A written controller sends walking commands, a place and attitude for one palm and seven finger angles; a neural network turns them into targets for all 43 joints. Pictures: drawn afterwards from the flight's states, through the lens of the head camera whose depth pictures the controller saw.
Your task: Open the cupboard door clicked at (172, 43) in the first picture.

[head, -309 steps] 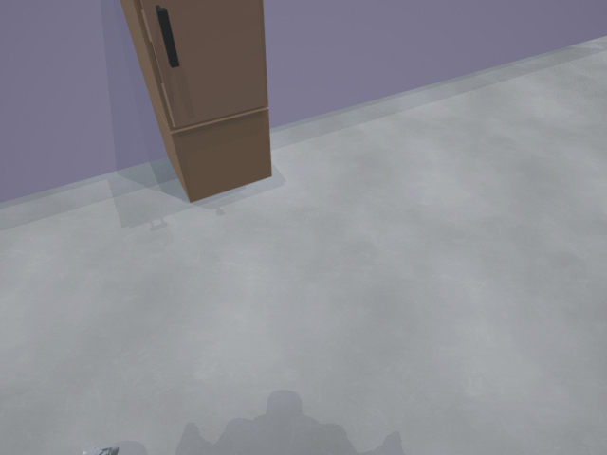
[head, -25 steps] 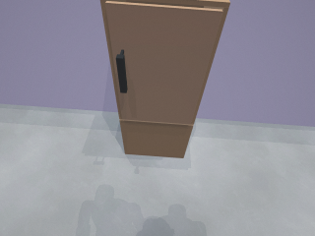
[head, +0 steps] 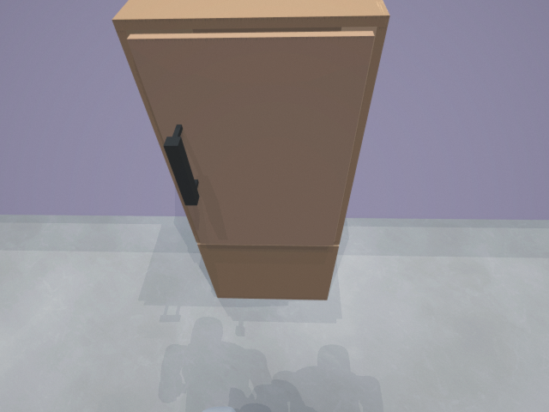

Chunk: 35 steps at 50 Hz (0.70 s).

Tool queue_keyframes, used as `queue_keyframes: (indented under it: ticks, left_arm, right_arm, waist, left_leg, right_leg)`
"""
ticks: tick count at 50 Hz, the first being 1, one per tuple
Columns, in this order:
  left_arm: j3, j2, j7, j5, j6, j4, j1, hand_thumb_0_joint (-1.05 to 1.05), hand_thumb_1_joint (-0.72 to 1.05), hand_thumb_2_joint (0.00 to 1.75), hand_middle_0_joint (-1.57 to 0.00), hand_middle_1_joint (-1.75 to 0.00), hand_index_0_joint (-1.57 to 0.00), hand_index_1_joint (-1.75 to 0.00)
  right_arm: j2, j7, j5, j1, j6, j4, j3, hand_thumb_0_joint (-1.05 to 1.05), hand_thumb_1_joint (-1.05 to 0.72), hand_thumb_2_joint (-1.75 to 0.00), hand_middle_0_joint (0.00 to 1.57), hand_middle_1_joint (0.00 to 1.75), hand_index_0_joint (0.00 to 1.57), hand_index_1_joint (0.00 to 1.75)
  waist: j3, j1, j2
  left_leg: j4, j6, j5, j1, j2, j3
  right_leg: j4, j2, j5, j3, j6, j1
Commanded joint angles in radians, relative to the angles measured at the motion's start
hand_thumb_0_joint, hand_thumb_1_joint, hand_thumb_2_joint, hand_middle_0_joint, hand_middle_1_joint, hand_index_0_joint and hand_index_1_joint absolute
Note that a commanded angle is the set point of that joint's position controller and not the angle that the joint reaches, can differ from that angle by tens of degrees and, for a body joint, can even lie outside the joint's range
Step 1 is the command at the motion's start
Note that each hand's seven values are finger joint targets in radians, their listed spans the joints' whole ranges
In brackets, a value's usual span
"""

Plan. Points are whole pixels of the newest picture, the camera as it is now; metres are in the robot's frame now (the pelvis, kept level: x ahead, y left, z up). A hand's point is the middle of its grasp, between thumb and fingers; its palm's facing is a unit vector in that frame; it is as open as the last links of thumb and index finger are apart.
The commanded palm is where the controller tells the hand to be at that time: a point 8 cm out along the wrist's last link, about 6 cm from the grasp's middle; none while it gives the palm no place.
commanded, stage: come to a stop and stand still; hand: left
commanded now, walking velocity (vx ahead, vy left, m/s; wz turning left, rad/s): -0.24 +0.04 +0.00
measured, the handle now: (185, 166) +0.57 +0.22 +0.00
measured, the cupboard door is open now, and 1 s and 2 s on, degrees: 0 0 0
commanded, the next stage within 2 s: look again from close up in 1.00 s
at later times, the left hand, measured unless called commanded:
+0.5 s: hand out of the picture +0.02 +0.22 -0.17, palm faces +0.00 -0.97 -0.22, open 7.3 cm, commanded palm none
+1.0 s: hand out of the picture -0.02 +0.15 -0.18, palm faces +0.01 -0.99 -0.17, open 7.3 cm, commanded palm none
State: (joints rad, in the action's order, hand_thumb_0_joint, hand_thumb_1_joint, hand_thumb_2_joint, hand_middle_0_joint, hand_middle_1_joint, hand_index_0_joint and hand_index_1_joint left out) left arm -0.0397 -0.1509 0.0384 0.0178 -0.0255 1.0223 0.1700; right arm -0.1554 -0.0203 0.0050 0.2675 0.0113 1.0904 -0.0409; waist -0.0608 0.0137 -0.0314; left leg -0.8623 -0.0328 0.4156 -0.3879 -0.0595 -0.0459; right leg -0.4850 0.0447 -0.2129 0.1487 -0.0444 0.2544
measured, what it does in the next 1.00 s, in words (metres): steps on the spot: left foot, then right foot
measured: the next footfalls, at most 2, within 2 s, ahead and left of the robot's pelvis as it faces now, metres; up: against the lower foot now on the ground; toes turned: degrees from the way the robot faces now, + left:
left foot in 0.16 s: +0.06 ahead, +0.13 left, +0.00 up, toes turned +2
right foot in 0.56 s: -0.02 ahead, -0.12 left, +0.00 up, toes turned -5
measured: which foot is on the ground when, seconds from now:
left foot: up 0.00-0.14, down 0.16-1.00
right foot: down 0.00-0.16, up 0.18-0.54, down 0.56-1.00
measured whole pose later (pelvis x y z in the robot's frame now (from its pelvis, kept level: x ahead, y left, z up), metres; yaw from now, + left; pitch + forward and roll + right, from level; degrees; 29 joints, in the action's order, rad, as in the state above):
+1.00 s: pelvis -0.02 -0.02 +0.00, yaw -1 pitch -2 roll +0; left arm -0.01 -0.12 0.03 0.00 0.01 1.13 0.28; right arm -0.12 -0.03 0.01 0.35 0.02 1.18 -0.01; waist -0.05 0.02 -0.01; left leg -0.44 -0.06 0.17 -0.24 -0.08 -0.01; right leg -0.45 -0.01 -0.30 0.06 -0.03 0.12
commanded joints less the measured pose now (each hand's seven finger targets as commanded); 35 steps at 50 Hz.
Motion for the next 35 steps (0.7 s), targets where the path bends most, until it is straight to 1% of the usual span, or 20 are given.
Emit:
queue_keyframes:
  ticks: [1, 4, 6, 7, 8, 9, 10, 12, 15, 16, 21, 24, 26, 27, 28, 29, 30, 31, 33, 35]
  left_arm:
    - [-0.044, -0.182, 0.007, 0.01, 0.026, -0.046, 0.052, 0.0, 0.9, 0.9, -0.2, -0.3, -0.2, -0.3]
    - [-0.05, -0.194, 0.006, 0.011, 0.039, -0.062, 0.025, 0.0, 0.9, 0.9, -0.2, -0.3, -0.2, -0.3]
    - [-0.049, -0.181, 0.005, 0.004, 0.049, -0.069, 0.012, 0.0, 0.9, 0.9, -0.2, -0.3, -0.2, -0.3]
    - [-0.04, -0.137, 0.001, -0.003, 0.058, -0.076, 0.052, 0.0, 0.9, 0.9, -0.2, -0.3, -0.2, -0.3]
    - [-0.03, -0.092, 0.001, -0.013, 0.064, -0.084, 0.101, 0.0, 0.9, 0.9, -0.2, -0.3, -0.2, -0.3]
    - [-0.03, -0.12, 0.003, -0.006, 0.067, -0.086, 0.088, 0.0, 0.9, 0.9, -0.2, -0.3, -0.2, -0.3]
    - [-0.035, -0.114, 0.001, -0.001, 0.072, -0.072, 0.084, 0.0, 0.9, 0.9, -0.2, -0.3, -0.2, -0.3]
    - [-0.041, -0.135, -0.011, 0.003, 0.067, -0.046, 0.108, 0.0, 0.9, 0.9, -0.2, -0.3, -0.2, -0.3]
    - [-0.038, -0.136, -0.018, 0.002, 0.071, -0.039, 0.127, 0.0, 0.9, 0.9, -0.2, -0.3, -0.2, -0.3]
    - [-0.035, -0.137, -0.021, 0.003, 0.071, -0.042, 0.118, 0.0, 0.9, 0.9, -0.2, -0.3, -0.2, -0.3]
    - [-0.017, -0.104, -0.024, 0.001, 0.068, -0.056, 0.073, 0.0, 0.9, 0.9, -0.2, -0.3, -0.2, -0.3]
    - [-0.01, -0.086, -0.02, -0.004, 0.061, -0.025, 0.124, 0.0, 0.9, 0.9, -0.2, -0.3, -0.2, -0.3]
    - [-0.009, -0.094, -0.017, -0.003, 0.05, 0.006, 0.186, 0.0, 0.9, 0.9, -0.2, -0.3, -0.2, -0.3]
    - [-0.01, -0.116, -0.013, 0.0, 0.042, 0.017, 0.212, 0.0, 0.9, 0.9, -0.2, -0.3, -0.2, -0.3]
    - [-0.012, -0.164, -0.007, 0.004, 0.035, 0.013, 0.186, 0.0, 0.9, 0.9, -0.2, -0.3, -0.2, -0.3]
    - [-0.012, -0.198, -0.008, 0.001, 0.032, -0.002, 0.137, 0.0, 0.9, 0.9, -0.2, -0.3, -0.2, -0.3]
    - [-0.015, -0.204, -0.007, 0.0, 0.025, -0.01, 0.093, 0.0, 0.9, 0.9, -0.2, -0.3, -0.2, -0.3]
    - [-0.009, -0.176, -0.004, 0.001, 0.028, -0.009, 0.064, 0.0, 0.9, 0.9, -0.2, -0.3, -0.2, -0.3]
    - [0.002, -0.141, -0.005, -0.005, 0.025, -0.001, 0.049, 0.0, 0.9, 0.9, -0.2, -0.3, -0.2, -0.3]
    - [0.007, -0.122, -0.007, -0.014, 0.02, 0.016, 0.084, 0.0, 0.9, 0.9, -0.2, -0.3, -0.2, -0.3]
  right_arm:
    - [-0.035, -0.001, 0.002, 0.051, 0.024, -0.053, -0.016, 0.0, -0.9, -0.9, 0.2, 0.3, 0.2, 0.3]
    - [-0.057, 0.0, 0.002, 0.021, 0.025, -0.078, -0.024, 0.0, -0.9, -0.9, 0.2, 0.3, 0.2, 0.3]
    - [-0.067, 0.001, 0.004, 0.066, 0.014, -0.072, -0.026, 0.0, -0.9, -0.9, 0.2, 0.3, 0.2, 0.3]
    - [-0.128, 0.0, 0.012, 0.07, 0.001, -0.081, -0.029, 0.0, -0.9, -0.9, 0.2, 0.3, 0.2, 0.3]
    - [-0.204, -0.001, 0.019, 0.039, -0.003, -0.114, -0.038, 0.0, -0.9, -0.9, 0.2, 0.3, 0.2, 0.3]
    - [-0.216, -0.01, 0.021, 0.011, -0.002, -0.13, -0.038, 0.0, -0.9, -0.9, 0.2, 0.3, 0.2, 0.3]
    - [-0.216, -0.021, 0.024, -0.036, -0.006, -0.138, -0.036, 0.0, -0.9, -0.9, 0.2, 0.3, 0.2, 0.3]
    - [-0.175, -0.027, 0.022, -0.103, -0.011, -0.154, -0.021, 0.0, -0.9, -0.9, 0.2, 0.3, 0.2, 0.3]
    - [-0.178, -0.029, 0.014, -0.085, -0.013, -0.15, -0.025, 0.0, -0.9, -0.9, 0.2, 0.3, 0.2, 0.3]
    - [-0.175, -0.03, 0.012, -0.075, -0.014, -0.146, -0.026, 0.0, -0.9, -0.9, 0.2, 0.3, 0.2, 0.3]
    - [-0.19, -0.02, 0.017, -0.02, -0.005, -0.11, -0.039, 0.0, -0.9, -0.9, 0.2, 0.3, 0.2, 0.3]
    - [-0.191, -0.01, 0.017, -0.031, -0.001, -0.096, -0.043, 0.0, -0.9, -0.9, 0.2, 0.3, 0.2, 0.3]
    - [-0.175, -0.005, 0.009, -0.038, -0.001, -0.09, -0.041, 0.0, -0.9, -0.9, 0.2, 0.3, 0.2, 0.3]
    - [-0.142, -0.002, 0.004, -0.042, -0.001, -0.09, -0.036, 0.0, -0.9, -0.9, 0.2, 0.3, 0.2, 0.3]
    - [-0.091, 0.002, -0.002, -0.038, 0.001, -0.096, -0.025, 0.0, -0.9, -0.9, 0.2, 0.3, 0.2, 0.3]
    - [-0.057, 0.01, 0.0, -0.056, 0.005, -0.103, -0.011, 0.0, -0.9, -0.9, 0.2, 0.3, 0.2, 0.3]
    - [-0.068, 0.01, 0.01, -0.072, 0.017, -0.101, -0.009, 0.0, -0.9, -0.9, 0.2, 0.3, 0.2, 0.3]
    - [-0.076, 0.01, 0.013, -0.061, 0.022, -0.086, -0.012, 0.0, -0.9, -0.9, 0.2, 0.3, 0.2, 0.3]
    - [-0.059, 0.007, 0.014, 0.027, 0.01, -0.033, -0.001, 0.0, -0.9, -0.9, 0.2, 0.3, 0.2, 0.3]
    - [-0.068, 0.0, 0.011, 0.064, -0.003, 0.0, 0.007, 0.0, -0.9, -0.9, 0.2, 0.3, 0.2, 0.3]
  waist:
    - [0.064, -0.021, 0.18]
    - [0.061, -0.008, 0.209]
    - [0.078, 0.025, 0.172]
    - [0.094, 0.015, -0.037]
    - [0.094, 0.001, -0.279]
    - [0.102, 0.013, -0.193]
    - [0.093, -0.002, -0.188]
    - [0.078, -0.027, -0.131]
    - [0.12, -0.013, -0.106]
    - [0.111, -0.008, -0.088]
    - [0.104, 0.031, -0.144]
    - [0.11, 0.013, -0.16]
    - [0.105, -0.017, -0.109]
    - [0.091, -0.025, -0.046]
    - [0.057, -0.009, 0.076]
    - [0.022, 0.0, 0.137]
    - [-0.029, -0.008, 0.286]
    - [-0.075, 0.003, 0.299]
    - [-0.067, 0.031, 0.186]
    - [-0.043, 0.021, 0.109]
  left_leg:
    - [0.045, -0.014, -0.025, 0.033, 0.019, -0.01]
    - [0.15, -0.011, -0.08, 0.085, 0.015, -0.007]
    - [0.363, 0.0, -0.288, 0.23, -0.002, -0.007]
    - [0.453, 0.043, -0.482, 0.287, -0.123, 0.124]
    - [0.559, 0.152, -0.682, 0.223, -0.326, 0.329]
    - [0.6, 0.22, -0.577, 0.134, -0.36, 0.373]
    - [0.605, 0.221, -0.507, 0.125, -0.332, 0.348]
    - [0.575, 0.211, -0.5, 0.143, -0.269, 0.252]
    - [0.566, 0.197, -0.534, 0.249, -0.242, 0.178]
    - [0.564, 0.202, -0.542, 0.26, -0.246, 0.177]
    - [0.583, 0.199, -0.432, 0.29, -0.239, 0.199]
    - [0.596, 0.172, -0.306, 0.237, -0.208, 0.194]
    - [0.564, 0.121, -0.221, 0.158, -0.157, 0.158]
    - [0.511, 0.075, -0.168, 0.109, -0.104, 0.109]
    - [0.429, 0.027, -0.104, 0.059, -0.038, 0.046]
    - [0.396, 0.009, -0.088, 0.091, -0.003, 0.016]
    - [0.345, 0.011, -0.083, 0.117, -0.005, 0.016]
    - [0.31, 0.016, -0.111, 0.142, -0.01, 0.025]
    - [0.353, 0.023, -0.231, 0.187, -0.012, 0.026]
    - [0.424, 0.023, -0.302, 0.203, -0.027, 0.049]
  right_leg:
    - [0.109, 0.259, 0.604, -0.166, -0.14, -0.043]
    - [0.071, 0.249, 0.53, -0.171, -0.124, -0.015]
    - [-0.017, 0.199, 0.334, -0.144, -0.057, 0.055]
    - [-0.13, 0.104, 0.085, -0.095, 0.004, 0.127]
    - [-0.295, -0.005, -0.306, -0.041, 0.065, 0.156]
    - [-0.467, -0.027, -0.407, -0.128, 0.059, 0.115]
    - [-0.556, -0.021, -0.377, -0.179, 0.056, 0.149]
    - [-0.623, -0.014, -0.276, -0.199, 0.066, 0.189]
    - [-0.607, -0.011, -0.228, -0.181, 0.085, 0.216]
    - [-0.566, -0.004, -0.237, -0.173, 0.089, 0.213]
    - [-0.298, 0.002, -0.294, -0.124, 0.084, 0.13]
    - [-0.135, -0.016, -0.229, -0.095, 0.068, 0.028]
    - [0.079, -0.019, -0.065, -0.077, 0.061, -0.109]
    - [0.175, 0.028, -0.035, -0.131, 0.046, -0.153]
    - [0.233, 0.149, -0.098, -0.278, -0.003, -0.114]
    - [0.286, 0.231, -0.18, -0.331, -0.042, 0.011]
    - [0.336, 0.22, -0.293, -0.354, -0.053, 0.129]
    - [0.348, 0.2, -0.326, -0.338, -0.052, 0.185]
    - [0.267, 0.143, -0.188, -0.262, -0.037, 0.15]
    - [0.203, 0.095, -0.121, -0.217, -0.01, 0.086]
